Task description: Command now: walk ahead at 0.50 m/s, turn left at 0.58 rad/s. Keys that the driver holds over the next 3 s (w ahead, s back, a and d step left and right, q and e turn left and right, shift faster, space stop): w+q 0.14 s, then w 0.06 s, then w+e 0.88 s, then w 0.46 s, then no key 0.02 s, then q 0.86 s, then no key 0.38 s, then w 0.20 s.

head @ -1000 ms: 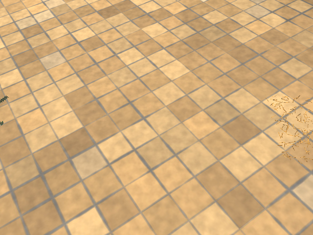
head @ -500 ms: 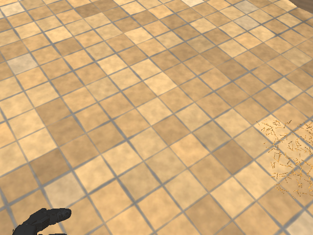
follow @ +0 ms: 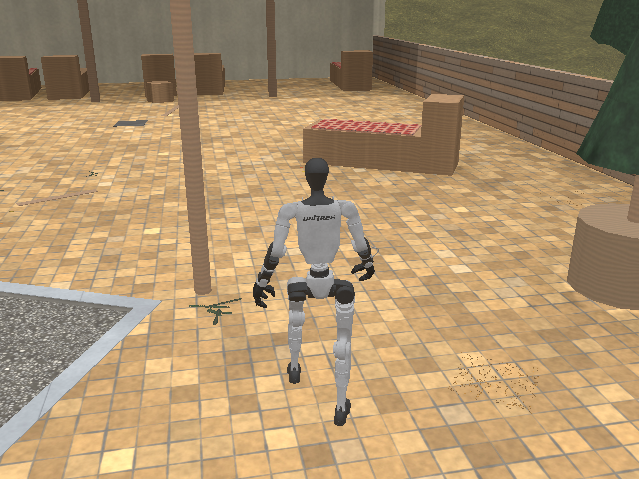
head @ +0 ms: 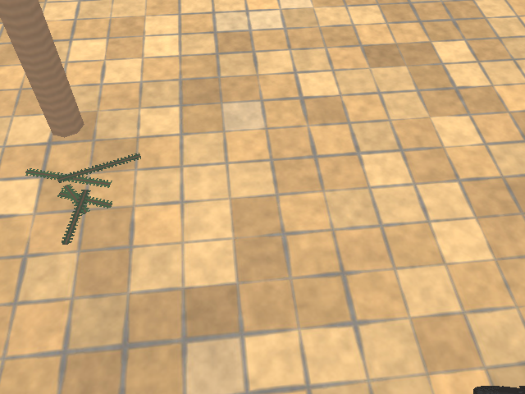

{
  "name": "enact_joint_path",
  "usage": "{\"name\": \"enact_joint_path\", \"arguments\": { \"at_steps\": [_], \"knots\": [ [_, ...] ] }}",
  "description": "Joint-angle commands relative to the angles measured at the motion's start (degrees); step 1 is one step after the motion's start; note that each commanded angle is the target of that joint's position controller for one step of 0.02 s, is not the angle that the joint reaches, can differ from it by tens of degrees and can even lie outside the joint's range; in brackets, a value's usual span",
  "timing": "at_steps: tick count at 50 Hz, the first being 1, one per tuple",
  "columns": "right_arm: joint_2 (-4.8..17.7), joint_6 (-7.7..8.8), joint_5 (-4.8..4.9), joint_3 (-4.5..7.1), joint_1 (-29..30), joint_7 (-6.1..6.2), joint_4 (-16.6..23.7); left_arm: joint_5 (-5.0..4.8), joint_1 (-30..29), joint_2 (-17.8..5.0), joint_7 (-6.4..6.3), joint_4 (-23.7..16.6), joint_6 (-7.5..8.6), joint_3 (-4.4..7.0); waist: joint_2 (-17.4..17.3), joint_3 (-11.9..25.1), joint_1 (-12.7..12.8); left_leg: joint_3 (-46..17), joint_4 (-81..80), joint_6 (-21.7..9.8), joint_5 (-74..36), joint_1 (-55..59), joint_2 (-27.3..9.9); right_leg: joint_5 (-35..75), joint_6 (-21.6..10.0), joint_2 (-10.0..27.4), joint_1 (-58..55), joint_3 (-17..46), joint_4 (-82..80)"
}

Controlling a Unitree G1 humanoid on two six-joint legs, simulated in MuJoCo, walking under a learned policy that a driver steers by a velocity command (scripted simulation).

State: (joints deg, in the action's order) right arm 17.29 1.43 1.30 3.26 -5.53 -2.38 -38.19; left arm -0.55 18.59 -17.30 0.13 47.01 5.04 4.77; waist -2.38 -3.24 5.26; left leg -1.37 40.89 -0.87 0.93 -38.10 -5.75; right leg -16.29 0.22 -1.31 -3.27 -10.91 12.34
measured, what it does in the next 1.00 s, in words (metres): walks ahead: left foot, then right foot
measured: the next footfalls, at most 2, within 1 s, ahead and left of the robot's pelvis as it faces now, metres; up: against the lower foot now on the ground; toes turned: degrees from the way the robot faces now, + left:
left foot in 0.10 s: +0.24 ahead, +0.13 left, +0.00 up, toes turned +7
right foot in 0.66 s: +0.58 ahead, -0.05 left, +0.00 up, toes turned -3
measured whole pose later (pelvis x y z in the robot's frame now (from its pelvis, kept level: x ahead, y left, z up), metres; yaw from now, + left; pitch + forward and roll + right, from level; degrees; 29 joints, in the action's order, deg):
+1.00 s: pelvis +0.60 +0.04 +0.01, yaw -12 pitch +2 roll +0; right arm 16.9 5.4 -0.4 1.5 -4.9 -0.4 -38.0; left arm -1.2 17.9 -17.2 -0.2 40.8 2.2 3.4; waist -1.5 -2.2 3.7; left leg -6.5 35.8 4.6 0.4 -36.3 -3.9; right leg -14.7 -4.1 -6.4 8.8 8.2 21.9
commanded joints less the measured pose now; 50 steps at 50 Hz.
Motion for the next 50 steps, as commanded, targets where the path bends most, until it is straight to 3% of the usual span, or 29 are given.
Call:
{"name": "enact_joint_path", "arguments": {
  "at_steps": [1, 3, 4, 5, 6, 7, 8, 9, 10, 11, 13, 17, 20, 22, 27, 29, 31, 32, 33, 34, 35, 36, 37, 38, 39, 41, 43, 47, 50],
  "knots": [
    [2.9, 0.58, -0.01, 0.44, 5.1, -0.93, 6.1, -0.99, -2.3, -10.4, -0.3, -3.2, 0.01, 2.47, 4.6, -1.8, -1.6, 2.3, -3.9, -2.0, 1.8, 1.8, 1.1, 26.1, -8.1, 17.1, 0.9, 3.5, -1.8],
    [4.9, 0.17, -0.25, 1.46, 2.9, -1.02, 6.7, -1.41, -2.3, -12.3, -0.56, -3.1, -0.86, 2.95, 6.5, 1.1, -4.0, 5.7, -4.7, -4.4, 8.0, 7.7, 4.7, 44.3, -6.8, 17.1, -1.5, 1.4, 5.9],
    [6.8, -0.1, -0.24, 2.6, -2.4, -0.85, 5.8, -1.66, -2.6, -12.8, -0.71, -3.2, -1.39, 3.05, 6.8, 4.5, -7.4, 7.3, -5.6, -6.0, 9.6, 15.3, 7.3, 52.2, -5.9, 16.4, -0.8, 0.0, 14.4],
    [9.9, -0.48, 0.02, 4.49, -12.2, -0.21, 3.2, -1.64, -2.7, -11.8, -0.97, -3.5, -1.65, 2.49, 5.7, 9.6, -12.5, 7.3, -8.3, -8.2, 6.9, 29.7, 9.6, 51.7, -4.1, 14.4, 5.1, -1.7, 27.0],
    [15.1, -1.18, 0.46, 6.22, -20.6, 1.08, 1.4, 0.49, -0.7, -7.9, -1.09, -4.6, -1.38, 0.9, -3.1, 15.1, -14.6, -7.5, -8.8, -12.0, 5.9, 47.3, 0.5, 26.0, -1.3, 11.3, 20.5, -2.0, 46.1],
    [19.5, -0.24, 0.5, 6.08, -17.2, 0.89, 3.0, 1.72, 3.7, -1.5, -0.33, -8.0, 0.17, -1.35, -13.7, 22.2, -7.3, -42.0, -17.8, -22.8, 21.5, 61.1, -12.0, -19.3, 1.4, -0.6, 42.5, 7.5, 63.2],
    [13.5, 0.67, 0.14, 4.53, -18.0, 0.5, 4.0, -0.63, -3.0, -7.7, 0.38, -7.9, 1.78, -0.33, -5.2, 23.5, -12.4, -44.7, -24.0, -21.1, 26.3, 60.6, -13.3, -17.1, 0.4, 1.7, 47.7, 16.6, 66.9],
    [10.6, 1.45, -0.29, 3.59, -16.1, 0.37, 3.0, -2.25, -6.3, -9.1, 0.68, -8.9, 2.51, 0.0, -3.4, 14.9, -11.9, -35.9, -24.8, -18.5, 21.8, 53.9, -11.9, -11.1, -0.7, 4.1, 50.6, 15.4, 64.5],
    [9.2, 1.85, -0.31, 3.03, -12.7, 0.41, 3.1, -1.42, -6.8, -8.1, 0.22, -8.3, 2.8, -0.32, 1.1, 10.3, -9.4, -28.9, -24.5, -16.6, 14.8, 45.5, -9.5, -6.1, -1.0, 6.8, 47.9, 15.0, 59.9],
    [7.2, 1.97, -0.84, 2.37, -9.0, 0.59, 3.4, -0.22, -6.2, -8.1, -0.1, -7.4, 2.58, -0.13, 1.2, 7.7, -7.2, -22.9, -24.8, -15.2, 6.7, 38.6, -7.8, -3.0, -0.5, 8.8, 44.2, 14.7, 55.8],
    [5.4, 2.52, -1.87, 1.59, -6.6, 0.84, 3.6, -0.19, -2.9, -7.4, 0.18, -5.9, 1.06, -0.1, -1.1, 7.3, -4.7, -17.2, -27.4, -14.8, -2.4, 31.8, -6.0, 0.4, 0.1, 10.5, 38.1, 14.7, 53.5],
    [6.7, 3.88, -1.81, 1.76, -8.6, 1.4, 0.4, -0.04, -5.6, -4.8, -0.02, -5.9, -0.94, -0.83, 0.1, 3.3, -5.3, -7.4, -31.4, -13.9, -9.6, 28.8, -4.7, 9.8, 2.2, 10.7, 41.0, 13.9, 45.6],
    [6.4, 4.03, -2.05, 1.43, -9.1, 1.93, -1.0, -0.42, -9.3, -3.9, 0.59, -6.4, -0.51, -1.21, -0.2, 1.5, -6.9, -1.0, -32.9, -10.7, -7.6, 29.5, -2.4, 21.7, 1.7, 9.1, 40.6, 13.6, 34.7],
    [7.2, 4.15, -2.06, 1.52, -10.2, 2.14, -2.0, -0.77, -12.7, -2.9, 1.21, -7.3, -0.16, -1.62, -0.1, 0.1, -8.7, 1.1, -34.2, -9.5, -5.5, 30.5, -2.9, 26.3, 1.0, 7.5, 39.5, 12.7, 28.4],
    [7.9, 2.88, -1.46, 1.91, -13.8, 2.48, -5.3, -0.79, -18.4, -2.2, 3.21, -10.4, 0.18, -2.12, 1.0, -2.2, -10.8, 3.5, -31.3, -9.0, -11.8, 42.8, -7.1, 22.3, -1.6, 5.3, 45.0, 11.8, 20.8],
    [8.6, 1.88, -1.28, 2.16, -13.5, 2.94, -5.6, -0.57, -18.4, -2.5, 4.08, -11.5, 0.21, -2.02, 0.3, -1.2, -9.8, 4.5, -26.8, -8.2, -23.2, 47.0, -8.2, 16.0, -3.2, 3.6, 44.7, 9.6, 19.9],
    [10.3, 0.92, -1.25, 2.6, -12.4, 3.84, -5.0, -0.3, -14.2, -4.5, 4.18, -11.6, -0.25, -1.01, -2.5, 3.5, -6.8, 6.1, -17.7, -6.8, -44.8, 48.6, -8.0, 9.2, -5.4, -0.2, 37.5, 5.9, 21.0],
    [10.7, 0.36, -1.38, 2.61, -11.9, 4.3, -4.7, -0.28, -8.2, -6.8, 3.9, -10.6, -0.48, 0.17, -3.0, 7.4, -3.3, 7.2, -8.9, -5.8, -50.9, 47.1, -7.1, 8.0, -7.0, -2.3, 29.3, 5.0, 20.8],
    [10.5, 0.27, -1.27, 2.32, -10.8, 4.78, -4.1, -0.42, 0.6, -9.9, 3.18, -9.1, -0.65, 1.73, -1.3, 12.1, 1.8, 8.7, 4.1, -3.7, -45.3, 38.8, -5.3, 12.5, -9.6, -1.7, 14.4, 8.3, 17.5],
    [5.7, 1.64, -2.56, 0.61, -16.4, 4.35, -1.7, -0.2, 7.4, -16.6, 2.29, -8.5, -1.11, 3.63, 10.3, 20.7, 1.0, 9.0, 26.8, 0.1, -15.2, 15.6, 1.6, 12.5, -18.9, 12.7, -10.5, 31.6, 19.4],
    [3.1, 3.69, -2.94, -0.78, -16.4, 3.01, -1.5, -1.06, 7.4, -14.1, 2.14, -8.8, -0.91, 2.78, 14.1, 27.6, 0.1, -1.0, 39.5, 1.9, 31.2, -0.2, 11.8, 5.0, -25.9, 20.8, -22.1, 58.1, 9.6],
    [7.7, 5.47, -0.3, 0.41, -10.5, 1.75, -0.1, -0.69, 6.7, -10.5, 1.82, -8.9, -0.99, 1.69, 9.4, 22.5, 2.5, -6.9, 41.5, 0.4, 28.7, -6.7, 7.5, -0.6, -22.3, 19.1, -19.9, 52.6, 6.7],
    [7.8, 6.43, 0.8, 0.15, -6.3, 1.33, 1.6, -0.48, 3.4, -9.1, 1.55, -9.4, -1.0, 1.29, 5.5, 14.8, 1.5, -5.9, 37.4, -0.5, 24.0, -8.0, 4.7, 0.1, -19.8, 17.1, -11.5, 45.2, 5.6],
    [7.2, 6.76, -0.22, 0.1, -5.0, 1.5, 1.9, -0.44, -0.4, -8.1, 1.51, -10.1, -1.09, 0.87, 1.1, 8.6, -1.2, -4.8, 31.1, -0.3, 21.5, -6.4, 2.7, 5.7, -18.5, 14.9, -1.8, 39.8, 4.2],
    [7.7, 6.41, -1.5, 0.61, -5.4, 1.86, 1.8, -0.02, -3.0, -6.7, 1.35, -10.9, -1.01, 0.39, 1.5, 6.0, -3.4, -4.5, 26.5, 0.3, 19.6, -2.4, 1.1, 12.0, -17.8, 13.0, 4.9, 35.9, 3.1],
    [6.8, 5.22, -2.17, 0.65, -8.1, 2.03, 1.5, 0.28, -5.5, -6.6, 0.99, -11.9, -1.13, 0.31, 4.0, 4.7, -6.1, -3.6, 22.2, 2.3, 18.3, 2.3, 0.4, 18.4, -18.2, 10.7, 12.5, 32.5, 0.9],
    [5.2, 4.29, -2.36, 0.1, -7.8, 2.41, 1.7, 0.08, -5.5, -7.9, 0.37, -11.6, -1.03, 0.7, 4.7, 3.8, -6.5, -1.8, 15.8, 4.5, 15.6, 4.2, 0.8, 23.3, -18.0, 9.1, 17.9, 28.2, 0.3],
    [2.7, 4.46, -2.17, -1.07, 1.2, 2.26, 3.6, -0.69, -2.5, -9.7, -0.7, -10.2, -1.85, 1.39, 6.4, 3.4, -2.7, -0.3, -2.8, 6.0, -2.3, 10.6, 4.2, 17.4, -13.7, 4.6, 22.5, 23.5, 1.9],
    [4.3, 5.02, -0.99, -0.48, 4.7, 1.72, 4.7, -1.13, 0.6, -9.7, -0.93, -8.9, -2.58, 1.5, 7.5, 4.1, -1.2, -2.1, -9.4, 5.6, -5.0, 12.7, 5.8, 11.5, -12.2, 6.2, 18.7, 27.9, 4.8]
  ]
}}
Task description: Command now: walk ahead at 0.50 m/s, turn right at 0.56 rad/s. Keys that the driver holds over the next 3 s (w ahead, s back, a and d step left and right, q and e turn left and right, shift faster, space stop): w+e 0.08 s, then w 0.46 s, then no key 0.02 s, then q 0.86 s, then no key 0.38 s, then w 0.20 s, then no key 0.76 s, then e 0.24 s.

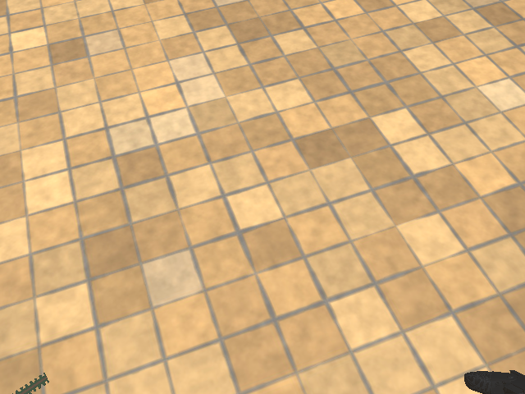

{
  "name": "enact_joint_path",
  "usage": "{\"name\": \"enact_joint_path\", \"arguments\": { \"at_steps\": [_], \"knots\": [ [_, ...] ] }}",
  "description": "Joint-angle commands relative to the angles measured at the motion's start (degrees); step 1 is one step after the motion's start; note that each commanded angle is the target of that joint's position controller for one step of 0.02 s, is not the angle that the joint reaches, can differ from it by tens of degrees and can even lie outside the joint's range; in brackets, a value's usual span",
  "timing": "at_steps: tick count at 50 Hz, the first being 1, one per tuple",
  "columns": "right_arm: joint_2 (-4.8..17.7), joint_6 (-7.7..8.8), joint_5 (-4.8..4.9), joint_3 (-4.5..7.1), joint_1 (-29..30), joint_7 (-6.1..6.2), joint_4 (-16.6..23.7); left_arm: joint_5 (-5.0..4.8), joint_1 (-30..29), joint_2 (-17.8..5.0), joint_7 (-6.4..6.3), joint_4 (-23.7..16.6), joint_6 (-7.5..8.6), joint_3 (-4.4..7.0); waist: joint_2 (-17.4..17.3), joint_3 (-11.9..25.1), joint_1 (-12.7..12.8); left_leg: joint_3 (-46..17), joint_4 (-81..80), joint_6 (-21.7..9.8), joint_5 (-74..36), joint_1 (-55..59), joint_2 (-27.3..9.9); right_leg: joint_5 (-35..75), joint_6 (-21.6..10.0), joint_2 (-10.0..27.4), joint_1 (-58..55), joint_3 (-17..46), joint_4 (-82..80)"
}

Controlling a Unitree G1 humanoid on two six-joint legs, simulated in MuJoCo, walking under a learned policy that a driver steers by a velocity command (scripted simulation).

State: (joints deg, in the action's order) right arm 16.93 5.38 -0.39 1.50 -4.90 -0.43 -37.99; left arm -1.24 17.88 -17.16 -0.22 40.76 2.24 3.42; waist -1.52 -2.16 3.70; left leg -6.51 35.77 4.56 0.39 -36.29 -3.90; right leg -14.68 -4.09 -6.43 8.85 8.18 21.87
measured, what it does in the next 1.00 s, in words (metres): walks ahead: left foot, then right foot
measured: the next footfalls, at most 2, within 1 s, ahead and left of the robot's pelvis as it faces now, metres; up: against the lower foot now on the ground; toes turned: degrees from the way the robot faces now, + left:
left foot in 0.12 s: +0.25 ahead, +0.15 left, +0.00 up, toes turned -8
right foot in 0.60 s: +0.48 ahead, -0.14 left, +0.00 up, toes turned -10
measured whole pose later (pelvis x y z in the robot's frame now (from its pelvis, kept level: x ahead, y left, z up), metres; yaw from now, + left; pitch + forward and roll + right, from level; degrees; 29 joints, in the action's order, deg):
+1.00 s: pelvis +0.45 -0.03 +0.00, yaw +2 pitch +1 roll -2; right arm 16.7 -2.6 0.5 3.9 -9.6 -0.3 -40.9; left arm 0.3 8.9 -16.0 -0.9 45.5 1.2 3.6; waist -1.5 -3.5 1.2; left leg 0.3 43.4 2.5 13.1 -29.5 -4.5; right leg -12.1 -1.9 0.7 9.5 -12.2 20.8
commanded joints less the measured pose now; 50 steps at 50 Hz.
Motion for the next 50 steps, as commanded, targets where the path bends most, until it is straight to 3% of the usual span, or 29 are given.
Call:
{"name": "enact_joint_path", "arguments": {
  "at_steps": [1, 4, 5, 6, 7, 8, 9, 10, 11, 13, 16, 19, 24, 27, 28, 29, 30, 31, 32, 33, 34, 35, 36, 38, 40, 45, 50],
  "knots": [
    [5.5, 1.27, 0.85, 1.69, 4.0, -0.38, 4.5, -0.52, 1.7, -9.5, -0.66, -2.5, 0.07, 2.79, 7.0, 3.3, 0.0, 2.0, -5.8, -0.4, -3.3, 11.4, 3.8, 8.0, -7.3, 12.1, 4.6, 11.0, -3.0],
    [7.7, 1.97, 1.03, 3.16, -1.3, -0.42, 3.3, -0.11, 0.3, -8.5, -0.69, -2.9, -0.24, 2.68, 8.7, 4.1, -3.8, 2.1, -8.7, -3.7, 2.2, 18.0, 3.5, 7.0, -5.0, 13.0, 2.3, 15.0, 3.4],
    [9.0, 2.24, 0.44, 3.94, -6.6, -0.12, 2.2, 0.31, 0.5, -6.2, -0.54, -3.0, -0.08, 1.88, 8.0, 7.2, -6.4, 1.8, -9.4, -5.7, 3.0, 25.7, 1.7, 8.7, -3.2, 10.7, 3.4, 12.6, 9.6],
    [11.8, 2.36, -0.6, 4.62, -14.4, 0.26, 1.6, 1.3, 2.1, -2.1, -0.3, -3.6, 0.14, 0.39, 1.2, 14.9, -9.0, -7.8, -9.5, -9.3, 7.9, 38.6, -7.9, 0.8, -1.1, 7.0, 8.5, 7.6, 25.3],
    [17.0, 1.52, -1.16, 6.02, -18.8, -0.24, -1.1, -0.47, 10.6, 0.9, -0.15, -5.0, 0.91, -0.63, -18.9, 19.6, -5.1, -36.5, -16.5, -19.5, 22.1, 53.3, -19.1, -19.0, 2.4, -0.3, 28.0, 0.5, 43.9],
    [11.7, 1.4, 0.36, 5.1, -18.5, -0.69, -0.8, -1.24, 9.9, -5.0, -0.36, -3.1, 1.02, 0.3, -12.9, 16.1, -7.0, -42.0, -19.7, -19.5, 35.8, 51.8, -19.2, -17.5, 3.1, 3.7, 35.0, 2.7, 51.1],
    [8.2, 1.19, 0.56, 4.13, -15.9, -0.53, -0.5, -0.91, 3.2, -8.0, -0.33, -3.7, 0.9, 1.12, -7.1, 9.1, -8.5, -32.4, -19.9, -17.1, 33.4, 45.9, -16.5, -12.1, 3.1, 5.5, 36.6, 2.1, 52.6],
    [7.2, 0.9, -0.04, 3.62, -13.4, -0.51, -0.2, -0.05, -1.0, -7.7, -0.5, -4.7, 0.87, 1.1, -3.1, 5.9, -8.1, -24.8, -19.8, -15.8, 25.3, 40.2, -13.8, -8.5, 3.1, 7.2, 35.2, 0.3, 51.3],
    [6.0, 0.69, -0.28, 3.21, -12.0, -0.49, -0.7, 0.66, -3.7, -6.9, -0.4, -5.6, 1.18, 1.09, -2.5, 3.0, -7.5, -19.6, -20.6, -15.9, 17.8, 35.8, -11.6, -6.0, 3.1, 8.4, 34.6, 0.0, 48.1],
    [4.5, 0.9, -0.41, 2.62, -11.3, -0.32, -1.4, 0.37, -3.3, -5.0, 0.2, -5.7, 1.28, 0.87, -5.0, 2.5, -5.4, -13.4, -22.6, -15.6, 9.3, 31.6, -9.0, -3.7, 3.1, 10.3, 30.4, -1.2, 43.2],
    [6.2, 1.05, 0.64, 3.05, -12.3, -0.26, -3.0, 0.82, -5.2, -2.4, 0.61, -6.2, 1.15, -0.07, -4.4, 1.9, -5.0, -8.9, -25.2, -17.5, 2.1, 30.3, -9.1, -2.2, 4.0, 11.2, 30.2, -3.9, 34.9],
    [8.3, 0.48, 0.96, 3.52, -13.0, -0.01, -4.3, 0.94, -10.3, -0.9, 1.13, -7.2, 1.68, -0.99, -3.1, 1.2, -6.4, -4.1, -26.6, -17.1, -0.9, 29.6, -8.4, 6.4, 4.5, 11.5, 28.4, -5.5, 23.8],
    [9.5, -0.54, 1.77, 3.55, -17.3, -0.06, -7.3, 0.16, -18.0, -1.5, 2.07, -8.8, 2.33, -0.96, -3.3, -0.3, -8.8, -0.6, -25.8, -15.3, -1.9, 31.0, -8.4, 14.6, 4.1, 9.2, 23.0, -7.6, 12.2],
    [10.4, -1.46, 2.03, 3.83, -18.1, 0.21, -8.6, 0.09, -19.2, -2.7, 2.65, -9.7, 2.66, -0.46, -3.7, -0.7, -7.7, -1.0, -23.1, -14.0, -5.9, 35.2, -10.5, 10.9, 1.9, 8.4, 21.3, -7.8, 8.6],
    [10.8, -1.87, 1.92, 3.88, -17.1, 0.42, -8.8, 0.5, -16.7, -3.6, 2.62, -9.0, 2.79, 0.08, -3.7, 0.4, -5.6, 0.2, -19.1, -12.8, -14.4, 35.8, -9.7, 10.8, 0.9, 7.3, 16.9, -8.6, 6.4],
    [10.2, -2.19, 1.98, 3.62, -17.0, 0.63, -8.8, 1.3, -10.9, -5.3, 2.3, -7.2, 2.93, 1.12, -2.9, 4.2, -2.4, 1.8, -11.5, -11.2, -24.0, 34.6, -7.1, 13.5, -0.5, 5.7, 7.3, -9.6, 3.8],
    [8.7, -2.05, 1.38, 2.89, -16.7, 0.79, -8.1, 2.25, -3.7, -8.1, 1.77, -5.7, 3.05, 2.19, -1.7, 10.2, 1.0, 3.4, -1.0, -8.7, -21.1, 28.8, -3.9, 22.8, -2.5, 9.5, -5.9, -6.6, 4.6],
    [4.2, -1.37, -0.97, 1.22, -18.3, 0.78, -6.0, 3.59, 3.9, -13.1, 1.0, -5.2, 2.59, 3.05, 9.6, 19.4, 2.2, 6.1, 19.0, -4.9, 6.0, 12.5, 2.4, 41.9, -7.7, 24.4, -25.4, 8.7, 9.2],
    [2.3, -0.92, 0.55, 0.52, -25.4, 0.71, -7.7, 3.06, 4.3, -12.2, 1.18, -4.7, 1.73, 2.76, 19.4, 27.4, 0.5, 1.1, 32.9, -2.8, 37.1, 2.7, 7.5, 43.7, -15.4, 33.3, -31.4, 24.2, 4.9],
    [8.7, -1.18, 1.96, 2.41, -22.5, 0.79, -8.7, 2.18, 2.4, -8.4, 1.33, -4.8, 1.28, 1.85, 10.8, 21.8, 1.6, -2.6, 37.3, -2.5, 35.6, 0.6, 4.6, 41.5, -13.5, 30.4, -24.2, 18.5, 3.4],
    [8.6, -1.62, 2.59, 2.63, -17.8, 0.9, -7.3, 1.77, -1.2, -6.1, 1.32, -4.7, 1.41, 1.07, 9.1, 14.5, 0.3, -0.4, 36.5, -2.4, 33.2, -1.8, 2.5, 42.6, -11.4, 27.6, -18.1, 10.4, 2.7],
    [7.3, -2.42, 2.02, 2.58, -16.4, 1.3, -7.5, 1.78, -4.6, -4.6, 1.58, -4.2, 1.7, 0.59, 5.7, 10.7, -1.7, 0.5, 33.3, -1.9, 30.0, -0.5, 0.5, 42.6, -9.8, 24.9, -11.4, 5.6, 0.8],
    [6.8, -3.55, 1.45, 2.92, -16.2, 1.7, -7.6, 1.78, -7.8, -3.3, 1.7, -4.1, 1.97, 0.36, 6.0, 8.5, -3.6, 0.9, 30.1, -1.5, 27.3, 2.4, -0.9, 40.6, -8.9, 23.2, -5.7, 2.0, -1.5],
    [4.9, -5.58, 1.36, 3.03, -17.9, 2.2, -7.7, 2.82, -11.1, -3.9, 1.61, -3.3, 2.53, 0.77, 7.9, 7.1, -6.1, 2.6, 29.1, -0.4, 22.5, 8.9, -0.5, 40.7, -9.2, 22.1, 2.6, -2.8, -5.3],
    [4.2, -6.52, 1.16, 3.22, -16.5, 2.49, -6.1, 2.95, -12.8, -5.0, 0.87, -2.5, 2.62, 1.24, 8.3, 5.9, -6.7, 3.0, 25.8, 0.2, 19.2, 8.2, -0.7, 39.3, -10.0, 22.6, 4.4, -6.0, -7.3],
    [3.3, -6.94, 0.92, 3.07, -9.5, 1.11, -2.1, 2.24, -12.6, -6.7, -1.15, -0.3, 0.86, 1.91, 7.0, 5.6, -4.6, 4.8, 13.4, -0.9, 9.3, 9.6, -1.8, 29.6, -9.1, 22.5, 2.2, -11.9, -8.8],
    [4.8, -8.06, 0.92, 3.87, -4.4, -0.45, 1.9, 0.78, -11.0, -9.4, -0.9, 1.6, -1.16, 2.95, 6.6, 4.1, -3.0, 7.3, 5.8, -3.1, 14.9, 9.7, -1.0, 24.6, -8.2, 25.4, -3.1, -11.9, -4.9]
  ]
}}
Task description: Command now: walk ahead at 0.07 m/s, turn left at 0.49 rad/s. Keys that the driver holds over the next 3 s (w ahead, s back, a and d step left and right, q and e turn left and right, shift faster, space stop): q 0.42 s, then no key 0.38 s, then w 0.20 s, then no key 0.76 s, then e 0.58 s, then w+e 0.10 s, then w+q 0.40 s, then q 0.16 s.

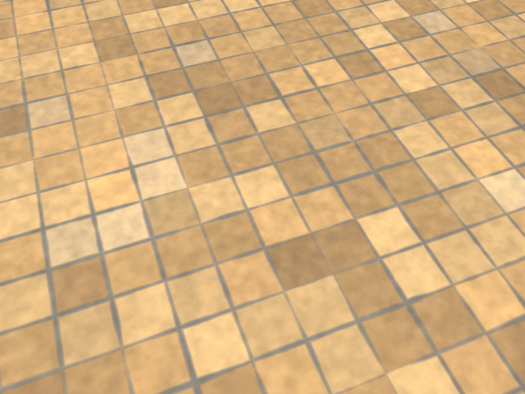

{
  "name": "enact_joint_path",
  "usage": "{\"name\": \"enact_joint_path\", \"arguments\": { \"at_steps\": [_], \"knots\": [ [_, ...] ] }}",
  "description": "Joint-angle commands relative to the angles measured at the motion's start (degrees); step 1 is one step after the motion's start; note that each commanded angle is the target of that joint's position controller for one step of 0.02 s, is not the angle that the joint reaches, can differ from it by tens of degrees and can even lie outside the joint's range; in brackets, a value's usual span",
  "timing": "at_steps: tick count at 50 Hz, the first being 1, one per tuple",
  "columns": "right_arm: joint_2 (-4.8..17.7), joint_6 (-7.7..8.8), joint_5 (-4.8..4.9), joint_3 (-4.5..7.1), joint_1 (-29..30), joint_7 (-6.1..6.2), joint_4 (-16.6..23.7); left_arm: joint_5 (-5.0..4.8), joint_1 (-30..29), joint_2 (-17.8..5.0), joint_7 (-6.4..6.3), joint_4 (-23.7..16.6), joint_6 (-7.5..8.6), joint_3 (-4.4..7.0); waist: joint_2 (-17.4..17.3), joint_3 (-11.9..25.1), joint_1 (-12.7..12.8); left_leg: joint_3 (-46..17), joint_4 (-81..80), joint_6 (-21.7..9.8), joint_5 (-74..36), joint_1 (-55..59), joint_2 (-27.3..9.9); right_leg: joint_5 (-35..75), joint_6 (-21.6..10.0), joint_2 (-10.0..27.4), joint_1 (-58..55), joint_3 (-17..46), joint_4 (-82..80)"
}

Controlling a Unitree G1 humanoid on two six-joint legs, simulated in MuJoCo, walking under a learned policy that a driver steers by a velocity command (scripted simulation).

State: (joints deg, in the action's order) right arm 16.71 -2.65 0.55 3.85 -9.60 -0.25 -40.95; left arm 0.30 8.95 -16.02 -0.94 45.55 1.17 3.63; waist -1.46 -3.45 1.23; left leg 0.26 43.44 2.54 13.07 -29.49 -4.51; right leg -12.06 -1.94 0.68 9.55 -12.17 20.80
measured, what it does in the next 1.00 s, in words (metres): steps on the spot, turning left: left foot, then right foot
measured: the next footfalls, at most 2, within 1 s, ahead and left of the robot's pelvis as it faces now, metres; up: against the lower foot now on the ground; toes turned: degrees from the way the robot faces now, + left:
left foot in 0.08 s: +0.10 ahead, +0.13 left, +0.00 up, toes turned +6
right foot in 0.54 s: +0.17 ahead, -0.07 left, +0.00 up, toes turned +19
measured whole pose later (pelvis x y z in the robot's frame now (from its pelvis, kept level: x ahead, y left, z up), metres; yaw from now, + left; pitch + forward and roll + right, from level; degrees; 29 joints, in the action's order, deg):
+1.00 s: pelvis +0.07 +0.01 +0.00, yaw +20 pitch +0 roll +0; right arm 14.6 -0.3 0.2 2.6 -16.8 1.3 -44.1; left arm -1.3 10.8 -15.8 0.4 49.0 2.2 2.3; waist 0.7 0.2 -0.5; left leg -4.2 26.8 0.0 18.4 -8.7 -0.2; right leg -26.7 -1.8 -0.6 17.5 -1.2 41.7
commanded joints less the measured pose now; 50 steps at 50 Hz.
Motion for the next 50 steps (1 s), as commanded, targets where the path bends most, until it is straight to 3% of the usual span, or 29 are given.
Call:
{"name": "enact_joint_path", "arguments": {
  "at_steps": [1, 3, 4, 5, 6, 7, 8, 9, 10, 13, 16, 23, 25, 26, 27, 28, 29, 30, 33, 37, 39, 41, 42, 43, 44, 45, 47, 48, 50],
  "knots": [
    [5.2, -0.26, 0.03, 1.68, 0.6, -0.89, 5.5, -1.18, -2.0, -10.9, -0.14, -3.0, -0.36, 2.94, 6.8, 5.3, -0.6, 1.1, -3.8, -1.8, 3.4, 3.4, 0.0, 22.2, -9.7, 18.8, -4.8, 8.6, -2.2],
    [5.3, -0.34, 0.09, 2.1, -0.7, -1.19, 5.9, -2.13, -2.4, -10.9, -0.21, -2.5, -0.79, 3.08, 6.3, 5.7, -2.0, 3.1, -12.3, -3.9, -1.0, 8.3, 2.0, 22.5, -6.6, 17.6, -5.1, 6.7, 3.7],
    [7.1, -0.15, -0.17, 2.85, -2.7, -0.79, 5.6, -2.09, 0.2, -9.8, -0.11, -1.3, -0.82, 2.93, 3.9, 7.0, -2.6, 1.9, -17.9, -5.7, -9.3, 14.1, 3.0, 20.8, -3.5, 14.7, -3.4, 4.6, 9.6],
    [13.3, 0.09, -0.26, 4.75, -6.7, 0.39, 5.4, -0.3, 1.6, -7.7, 0.04, -1.7, -0.54, 2.36, -6.5, 10.1, -2.9, -9.0, -19.9, -9.6, -32.8, 25.3, -4.0, 11.1, 1.3, 9.2, 5.7, 0.5, 23.5],
    [18.5, 0.48, -1.52, 5.55, -7.1, 0.86, 6.4, 1.61, -0.1, -5.1, 0.09, -4.9, -0.37, 1.18, -18.9, 12.2, -2.5, -29.3, -20.1, -22.7, -46.3, 34.0, -17.4, -24.7, 6.6, -0.8, 24.2, 2.0, 39.6],
    [13.5, 1.56, -1.57, 4.24, -8.1, 0.3, 6.5, 1.29, -4.1, -7.3, 0.28, -4.5, -0.49, 1.78, -8.5, 16.5, -5.8, -28.2, -20.8, -24.6, -43.9, 33.8, -16.9, -28.3, 6.2, -0.5, 26.1, 13.3, 47.8],
    [12.6, 2.46, -1.34, 3.79, -5.9, 0.2, 6.5, -0.36, -5.1, -7.6, 0.33, -5.0, -0.73, 1.96, -6.2, 14.2, -4.6, -22.9, -21.1, -22.1, -40.3, 31.6, -14.3, -24.2, 5.2, 0.4, 27.6, 14.9, 49.3],
    [11.4, 2.85, -0.47, 3.67, -2.9, 0.42, 6.7, -0.62, -4.3, -7.1, -0.2, -4.1, -0.92, 1.99, -3.2, 12.4, -3.0, -19.8, -21.3, -18.9, -33.9, 29.5, -11.2, -19.9, 4.8, 1.4, 28.2, 15.5, 47.1],
    [10.0, 2.65, 0.42, 3.2, -0.4, 0.77, 7.1, -0.05, -4.5, -8.1, -0.76, -4.0, -1.12, 2.32, -2.8, 10.6, -2.2, -18.8, -22.0, -17.1, -30.1, 27.3, -9.9, -16.4, 5.0, 1.9, 28.3, 15.9, 44.3],
    [10.1, 2.04, -0.35, 3.02, 1.4, 1.57, 8.0, -0.24, -2.7, -7.1, -0.96, -3.5, -1.33, 2.3, -5.4, 11.1, -0.3, -16.9, -23.0, -16.6, -29.4, 22.5, -7.1, -11.3, 6.1, -0.1, 22.5, 15.4, 39.5],
    [11.0, 1.72, -0.09, 3.43, 0.6, 2.16, 8.0, -0.36, -3.9, -5.8, -0.99, -3.8, -1.34, 1.78, -5.4, 11.2, -1.2, -18.3, -22.7, -16.3, -24.6, 22.0, -6.4, -9.6, 7.0, -1.0, 20.2, 16.2, 30.9],
    [10.7, 0.67, -0.26, 3.23, 2.1, 1.9, 8.4, -0.82, -3.2, -6.7, 0.33, -3.8, -0.6, 1.92, -8.5, 10.1, -2.1, -25.0, -21.7, -15.0, -13.4, 18.4, -5.4, -8.3, 5.8, -2.2, 12.0, 16.4, 17.6],
    [9.6, 0.29, 0.11, 2.61, 3.2, 1.99, 8.4, -0.64, -0.7, -6.2, 0.99, -3.0, -0.02, 1.88, -8.2, 10.2, -0.5, -25.0, -19.0, -13.1, -14.0, 17.3, -3.9, -2.5, 4.3, -2.1, 6.5, 14.9, 8.1],
    [8.7, 0.14, 0.3, 2.21, 2.4, 2.13, 8.0, -0.25, 0.5, -6.3, 1.19, -2.7, 0.18, 1.96, -7.0, 9.8, 0.0, -24.0, -17.4, -10.9, -10.9, 15.4, -2.0, 3.3, 3.0, -1.0, 2.2, 15.0, 1.8],
    [6.4, 0.23, -0.31, 1.49, 0.1, 2.17, 7.7, 0.86, 1.1, -9.5, 1.01, -3.1, 0.19, 2.49, -0.1, 9.8, -1.1, -19.8, -10.9, -7.5, -1.4, 10.8, 2.0, 6.7, 0.1, 7.5, -2.1, 23.0, -1.8],
    [5.4, 0.74, -0.38, 1.31, -1.3, 2.15, 8.8, 1.84, -0.8, -14.0, 0.76, -3.2, -0.22, 3.16, 14.0, 6.5, -4.2, -9.7, -3.3, -4.1, 15.0, 2.0, 11.4, 14.3, -8.0, 16.7, -1.4, 35.1, -4.2],
    [9.2, 1.29, -1.24, 2.33, 0.2, 2.37, 8.6, 2.65, -1.6, -10.8, 0.64, -4.1, 0.19, 2.41, 14.8, 6.6, -1.7, -10.4, 8.7, -1.5, 23.0, 2.3, 9.5, 14.8, -14.6, 21.9, 2.8, 40.9, -5.4],
    [11.7, 1.32, -0.54, 3.41, -0.2, 2.33, 7.6, 2.01, -3.3, -9.7, 0.4, -4.6, 0.46, 1.98, 11.5, 5.5, -2.0, -11.3, 16.0, -0.7, 21.1, 1.4, 9.2, 14.1, -14.6, 19.9, 2.9, 37.8, -5.0],
    [7.8, 0.31, -0.48, 2.83, -1.8, 2.73, 5.0, -0.28, -5.3, -6.8, -0.04, -4.0, 0.64, 0.88, 8.7, 4.4, -2.6, -11.9, 19.1, 1.8, 14.5, 0.2, 8.5, 15.9, -10.0, 13.5, -0.1, 28.5, -2.3],
    [2.6, 0.58, -0.31, 0.48, 1.2, 2.16, 5.2, -0.04, -3.4, -6.5, -0.17, -2.2, -0.49, 0.54, 11.8, 6.3, -0.5, -4.4, 0.3, 3.3, 12.8, 8.6, 5.1, 20.5, -8.9, 9.7, -2.7, 22.2, -0.3],
    [3.5, 0.73, 0.25, 0.6, 1.6, 2.04, 4.6, -0.21, -1.0, -8.4, -0.12, -1.3, -1.16, 0.91, 12.6, 6.8, 0.8, -2.3, -8.9, 3.1, 10.1, 12.7, 5.3, 22.1, -9.4, 10.4, -3.6, 23.5, 0.8],
    [3.7, 0.74, 0.13, 0.64, -2.3, 1.94, 2.2, -0.95, -0.4, -7.6, 0.11, -0.4, -1.22, 0.38, 10.8, 7.3, -1.2, -0.9, -24.4, 1.1, -1.7, 21.2, 5.8, 15.4, -7.5, 9.3, -1.3, 22.9, 1.2],
    [5.0, 0.66, -0.34, 0.73, -2.4, 2.06, 1.9, -0.78, 1.2, -6.8, 0.42, 0.2, -0.64, -0.02, 8.7, 7.6, -0.8, -3.2, -25.1, -0.4, -5.2, 26.8, 4.3, 7.2, -4.7, 8.3, 2.9, 22.7, 0.5],
    [7.8, 0.57, -0.7, 1.11, -3.8, 2.44, 2.1, 0.25, 1.1, -6.0, 0.92, 0.2, 0.05, -0.42, 3.9, 8.6, -0.6, -7.9, -21.8, -2.8, -8.1, 31.2, -0.5, -0.9, -2.1, 5.8, 7.8, 20.1, 3.7],
    [11.2, 0.44, -0.75, 2.26, -5.3, 2.13, 0.3, 0.02, 1.3, -3.7, 1.03, -0.1, 0.69, -0.83, -6.8, 8.5, 0.6, -10.6, -21.0, -7.2, 8.5, 27.0, -1.7, -11.5, 0.7, -1.4, 9.6, 11.6, 7.7],
    [9.8, 0.93, -0.8, 2.13, -6.1, 1.54, 0.9, -0.07, -2.9, -5.0, 0.96, -0.7, 1.12, -0.73, -8.2, 5.1, -3.0, -17.3, -27.0, -10.9, 24.0, 22.6, -4.7, -13.4, 2.7, -3.1, 11.5, 8.7, 14.6],
    [9.9, 2.38, -1.09, 1.83, -7.1, 1.67, 0.0, -1.53, -6.3, -5.5, 0.78, -2.1, 1.89, -0.07, -11.5, -3.0, -3.8, -26.7, -33.9, -14.3, 30.5, 17.8, -10.0, -15.0, 1.5, -1.9, 17.2, 9.9, 21.9],
    [9.4, 3.28, -0.61, 1.7, -7.3, 1.8, -0.5, -1.81, -5.7, -6.0, 0.96, -2.4, 2.29, 0.22, -12.9, -4.7, -3.6, -28.5, -34.5, -15.0, 27.7, 18.8, -11.6, -16.7, 0.3, -0.3, 20.2, 11.9, 24.4],
    [8.6, 4.3, 0.29, 1.49, -7.7, 1.96, -0.7, -2.5, -5.5, -5.6, 1.94, -2.6, 3.48, 0.21, -11.2, -4.6, -3.3, -26.7, -33.9, -14.5, 21.5, 22.6, -11.8, -18.2, -2.2, 1.8, 22.6, 13.3, 22.3]
  ]
}}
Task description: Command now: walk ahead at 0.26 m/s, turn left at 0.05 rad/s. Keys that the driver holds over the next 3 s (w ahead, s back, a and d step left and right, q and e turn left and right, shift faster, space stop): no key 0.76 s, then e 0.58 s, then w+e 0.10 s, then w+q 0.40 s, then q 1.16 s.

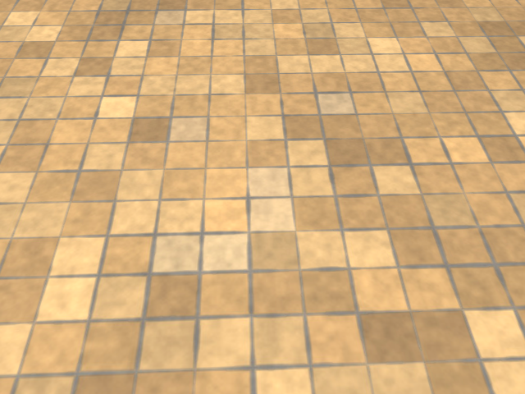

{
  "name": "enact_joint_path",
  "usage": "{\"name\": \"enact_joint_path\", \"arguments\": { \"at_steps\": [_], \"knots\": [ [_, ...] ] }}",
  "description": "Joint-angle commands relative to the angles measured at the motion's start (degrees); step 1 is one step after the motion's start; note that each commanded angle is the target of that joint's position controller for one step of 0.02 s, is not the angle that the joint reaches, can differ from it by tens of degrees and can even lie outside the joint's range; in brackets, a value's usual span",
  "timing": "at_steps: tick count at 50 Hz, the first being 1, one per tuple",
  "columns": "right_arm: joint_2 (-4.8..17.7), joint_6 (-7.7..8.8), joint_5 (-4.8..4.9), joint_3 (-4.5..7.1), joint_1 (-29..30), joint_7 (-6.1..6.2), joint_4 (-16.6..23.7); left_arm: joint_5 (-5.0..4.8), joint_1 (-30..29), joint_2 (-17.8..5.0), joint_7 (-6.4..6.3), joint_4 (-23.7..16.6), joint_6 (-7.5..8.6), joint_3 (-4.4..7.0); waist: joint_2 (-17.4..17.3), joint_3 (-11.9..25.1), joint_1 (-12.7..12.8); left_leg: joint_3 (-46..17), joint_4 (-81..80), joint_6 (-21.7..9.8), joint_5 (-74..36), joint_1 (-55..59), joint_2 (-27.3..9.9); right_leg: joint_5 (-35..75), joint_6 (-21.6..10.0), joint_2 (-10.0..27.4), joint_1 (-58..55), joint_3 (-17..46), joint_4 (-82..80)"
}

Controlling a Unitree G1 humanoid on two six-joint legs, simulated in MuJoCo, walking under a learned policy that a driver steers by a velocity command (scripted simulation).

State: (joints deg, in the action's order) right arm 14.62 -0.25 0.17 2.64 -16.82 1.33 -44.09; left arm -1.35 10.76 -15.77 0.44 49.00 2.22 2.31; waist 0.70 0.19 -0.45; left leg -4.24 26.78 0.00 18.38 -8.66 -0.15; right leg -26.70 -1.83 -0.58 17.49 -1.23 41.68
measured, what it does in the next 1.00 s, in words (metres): steps on the spot: left foot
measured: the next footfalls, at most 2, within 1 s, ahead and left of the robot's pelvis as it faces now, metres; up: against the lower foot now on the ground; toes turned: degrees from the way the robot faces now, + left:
left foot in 0.42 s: +0.14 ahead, +0.13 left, +0.00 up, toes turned -1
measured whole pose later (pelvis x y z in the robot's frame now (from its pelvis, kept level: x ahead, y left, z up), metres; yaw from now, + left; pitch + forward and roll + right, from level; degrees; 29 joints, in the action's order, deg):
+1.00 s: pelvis +0.08 +0.00 -0.01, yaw -5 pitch -1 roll +0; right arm 16.8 -1.1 -0.1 4.7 -6.6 4.1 -54.2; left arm -0.8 9.2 -17.6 -1.5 55.1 -1.6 2.7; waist 0.2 -3.4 1.5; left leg 3.1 32.3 0.6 16.0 -15.4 -1.9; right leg -20.7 -1.2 -1.5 11.2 3.1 32.8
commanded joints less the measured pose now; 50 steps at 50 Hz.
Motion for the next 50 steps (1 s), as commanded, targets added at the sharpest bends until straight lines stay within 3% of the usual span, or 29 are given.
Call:
{"name": "enact_joint_path", "arguments": {
  "at_steps": [1, 3, 4, 5, 6, 7, 8, 9, 11, 13, 15, 17, 19, 20, 21, 22, 23, 25, 27, 39, 43, 46, 50],
  "knots": [
    [10.4, 1.91, 0.9, 2.59, 0.9, 0.4, 2.6, -0.56, -7.1, -5.1, 0.97, -5.7, 2.83, 1.33, -11.7, -7.6, -0.8, -18.7, -15.8, -10.7, 9.6, 1.4, -14.2, -1.1, -2.7, 2.6, 11.3, 1.5, -3.5],
    [10.8, 1.25, 0.98, 2.65, 4.3, 0.4, 3.2, 0.9, -2.2, -4.2, 1.49, -3.0, 2.99, 1.38, -9.9, -2.8, 2.4, -10.6, -10.6, -8.2, -8.1, -2.9, -9.7, 14.8, -1.4, -1.0, -4.2, -2.5, -14.4],
    [9.8, 1.01, 0.51, 2.44, 3.7, 0.46, 3.1, 1.49, 0.6, -4.7, 1.51, -1.7, 2.53, 1.7, -9.0, -0.2, 3.2, -8.6, -7.9, -6.7, -12.5, -4.7, -8.3, 19.5, -0.5, -1.8, -11.0, -2.3, -15.8],
    [7.3, 1.03, -0.2, 1.68, 3.6, 0.5, 3.1, 1.51, 3.8, -5.9, 1.25, -1.0, 1.98, 2.0, -6.0, 2.1, 4.2, -5.8, -3.0, -4.2, -12.2, -7.2, -5.9, 22.5, -0.7, 1.3, -16.9, 1.3, -16.9],
    [3.5, 1.19, -1.53, 0.56, 2.6, 0.8, 4.3, 1.38, 4.9, -11.2, 0.72, -1.2, 1.4, 2.9, 6.2, 3.4, 3.0, 0.8, 8.0, 0.6, -2.5, -12.8, 0.9, 30.5, -4.0, 10.3, -20.9, 12.9, -19.9],
    [4.5, 1.19, -1.05, 0.66, 2.3, 1.54, 5.0, 1.69, 6.6, -11.8, 0.73, -0.7, 0.92, 2.82, 14.1, 4.3, 4.1, 1.3, 16.5, 3.2, 13.5, -16.7, 1.6, 30.8, -11.7, 19.1, -19.9, 25.4, -24.4],
    [7.8, 1.03, 0.02, 1.72, 2.5, 1.89, 4.9, 1.72, 5.6, -10.3, 0.67, -0.8, 1.11, 2.22, 10.5, 0.8, 3.9, -0.4, 25.8, 4.0, 19.4, -21.0, 0.3, 30.6, -14.7, 21.0, -18.6, 28.1, -25.7],
    [8.9, 0.84, 0.43, 2.25, 1.7, 1.92, 3.9, 1.53, 4.1, -10.0, 0.6, -0.9, 1.36, 2.05, 7.8, -0.6, 3.0, -1.2, 31.1, 4.0, 17.9, -23.4, -0.8, 32.3, -14.1, 20.1, -18.0, 25.5, -25.2],
    [7.9, 0.29, 0.1, 2.41, 1.0, 1.93, 2.5, 1.42, -0.2, -8.2, 0.4, -1.4, 1.62, 1.31, 5.0, -0.7, 1.1, -1.4, 30.2, 3.8, 10.9, -22.7, -3.5, 39.2, -11.5, 17.3, -16.5, 18.4, -24.9],
    [5.3, 0.11, 0.07, 1.79, 1.3, 1.67, 1.6, 1.83, -2.2, -6.3, -0.17, -0.8, 1.21, 0.55, 5.4, 0.1, 0.1, 0.1, 23.4, 4.5, 5.6, -16.1, -3.9, 46.9, -9.8, 13.0, -13.3, 11.0, -24.3],
    [3.7, 0.07, 0.13, 1.13, 2.6, 1.39, 1.3, 2.06, -3.2, -6.9, -0.62, -0.1, 0.47, 0.48, 6.0, 1.5, 0.2, 2.2, 15.4, 4.8, 2.7, -9.8, -3.0, 51.4, -9.3, 10.5, -11.7, 6.7, -23.0],
    [4.6, -0.24, 0.43, 1.22, 4.1, 1.41, 1.2, 1.85, -2.5, -8.4, -0.6, 1.0, -0.18, 0.76, 5.6, 2.4, 0.9, 3.5, 9.9, 4.7, -1.2, -6.2, -2.0, 52.7, -9.9, 11.1, -11.5, 7.0, -22.4],
    [5.1, -0.62, 0.45, 1.32, 3.9, 1.43, 0.6, 1.11, -3.6, -8.3, -0.41, 1.7, -0.57, 0.56, 5.2, 2.1, -0.1, 4.0, 2.6, 3.7, -7.8, -2.1, -1.7, 48.4, -9.3, 11.1, -9.9, 7.4, -21.6],
    [5.3, -0.66, 0.0, 1.3, 3.7, 1.4, 0.2, 0.65, -3.6, -7.7, -0.26, 2.3, -0.64, 0.3, 4.4, 1.4, -0.9, 3.9, -3.2, 2.6, -14.2, 1.1, -1.6, 42.7, -7.7, 10.3, -8.3, 7.3, -21.5],
    [7.1, -0.7, -0.77, 1.61, 4.3, 1.55, 0.3, 0.86, -1.8, -6.7, -0.04, 3.2, -0.42, -0.05, 2.3, 1.2, -0.5, 1.4, -5.3, 1.5, -21.8, 4.7, -3.3, 34.3, -5.2, 8.8, -6.4, 7.5, -21.8],
    [10.1, -0.77, -0.89, 2.17, 4.8, 1.8, 0.7, 2.14, -0.3, -5.9, 0.25, 3.6, -0.12, -0.38, -1.6, 1.6, 0.9, -1.5, -3.7, 0.0, -31.0, 7.9, -6.7, 24.1, -2.8, 6.0, -4.3, 5.9, -21.1],
    [11.3, -0.81, -0.41, 2.45, 6.7, 1.63, 0.2, 2.39, 2.9, -5.6, 0.49, 4.3, -0.12, -0.33, -6.1, 1.8, 3.8, -1.4, -0.2, -2.3, -30.4, 7.6, -6.7, 18.6, -1.2, 2.9, -3.8, 4.2, -22.4],
    [7.5, -0.39, -0.56, 1.91, 8.1, 0.77, -0.3, 1.76, -0.6, -6.4, 0.14, 4.8, -0.65, -0.41, -4.2, 0.3, 1.1, -0.3, -0.4, -1.7, -26.0, 5.1, -4.6, 19.4, 0.0, 1.8, -5.0, 2.6, -20.8],
    [7.1, 0.31, -0.7, 1.71, 8.0, 0.55, -1.6, 1.6, -0.8, -6.5, -0.4, 5.3, -1.44, -0.39, -4.2, 0.8, 1.1, -0.1, -0.3, -1.1, -29.0, 4.7, -4.2, 24.8, 0.0, 2.1, -6.3, 2.6, -19.6],
    [7.5, 0.69, -0.34, 1.51, 10.0, 0.99, -8.1, 1.41, -0.7, -6.4, -1.24, 8.6, -2.88, -0.35, -1.1, 1.0, 1.4, 1.4, -0.6, -1.2, -26.1, 3.8, -3.2, 27.5, 0.1, 2.7, -8.5, 2.9, -19.4],
    [9.9, 0.03, -0.09, 2.73, 9.9, 2.52, -8.4, 0.5, -3.5, -9.6, -1.49, 6.0, -2.99, 0.82, 0.0, 0.6, 0.6, 3.5, 2.1, -1.1, -21.9, 3.8, -2.7, 29.2, -1.9, 3.2, -4.3, 6.0, -17.1],
    [8.9, -0.57, -0.06, 3.17, 9.1, 3.18, -8.5, 0.41, -3.6, -9.9, -1.86, 4.2, -3.18, 1.57, 1.5, -0.2, 0.6, 5.1, 4.8, -1.0, -17.4, 2.2, -2.2, 26.0, -4.0, 4.5, -0.4, 10.2, -16.5],
    [8.2, -0.34, -0.38, 3.55, 9.5, 2.99, -7.2, 0.57, -3.1, -10.6, -2.53, 1.7, -3.24, 2.5, 2.7, -0.4, 1.0, 4.9, 6.7, -1.3, -13.4, 0.2, -2.0, 22.4, -6.0, 5.7, 3.2, 15.9, -15.6]
  ]
}}
Over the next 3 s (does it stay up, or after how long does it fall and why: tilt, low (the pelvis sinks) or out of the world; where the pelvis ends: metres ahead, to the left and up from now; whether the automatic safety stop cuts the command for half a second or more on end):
stays up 0.40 -0.05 0.00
